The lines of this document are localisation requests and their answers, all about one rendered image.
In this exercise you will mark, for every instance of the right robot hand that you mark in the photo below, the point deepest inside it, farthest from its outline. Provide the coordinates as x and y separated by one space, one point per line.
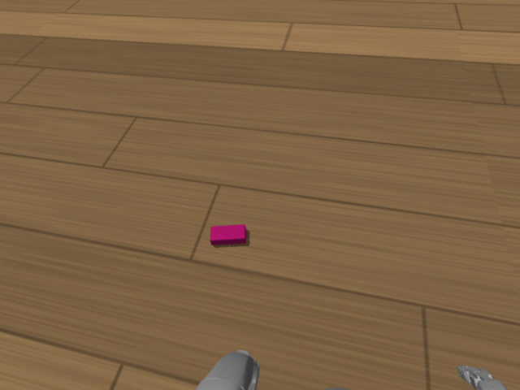
479 378

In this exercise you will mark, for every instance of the small box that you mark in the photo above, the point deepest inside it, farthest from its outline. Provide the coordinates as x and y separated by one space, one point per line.
226 235

